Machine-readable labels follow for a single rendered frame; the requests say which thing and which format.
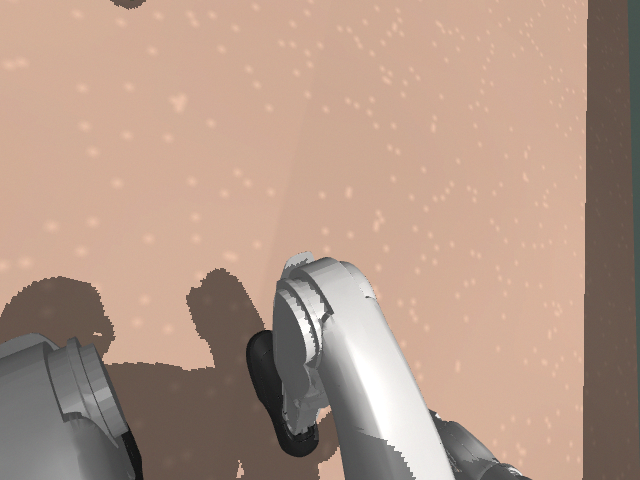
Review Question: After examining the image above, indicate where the right robot arm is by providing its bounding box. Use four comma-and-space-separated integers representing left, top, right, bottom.
480, 463, 532, 480

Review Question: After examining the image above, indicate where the left robot foot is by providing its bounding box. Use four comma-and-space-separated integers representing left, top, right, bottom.
121, 424, 144, 480

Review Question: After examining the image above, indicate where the right robot foot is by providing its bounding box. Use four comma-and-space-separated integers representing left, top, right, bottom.
246, 330, 319, 457

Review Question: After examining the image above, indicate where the right robot hand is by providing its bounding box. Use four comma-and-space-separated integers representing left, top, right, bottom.
428, 409, 501, 480

